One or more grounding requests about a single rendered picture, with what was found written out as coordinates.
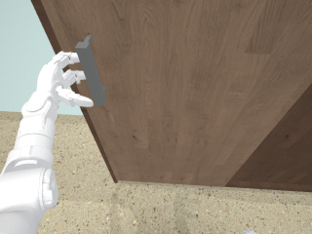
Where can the handle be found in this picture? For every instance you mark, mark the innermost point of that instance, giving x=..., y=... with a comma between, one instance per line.
x=88, y=63

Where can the wardrobe door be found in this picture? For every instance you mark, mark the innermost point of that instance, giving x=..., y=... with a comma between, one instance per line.
x=193, y=87
x=285, y=155

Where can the robot left upper arm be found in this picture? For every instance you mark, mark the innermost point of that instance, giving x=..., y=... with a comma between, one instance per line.
x=25, y=196

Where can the robot left forearm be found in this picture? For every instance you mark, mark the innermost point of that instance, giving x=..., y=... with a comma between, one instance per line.
x=35, y=138

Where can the left robot hand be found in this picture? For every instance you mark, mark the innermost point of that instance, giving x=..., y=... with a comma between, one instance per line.
x=51, y=80

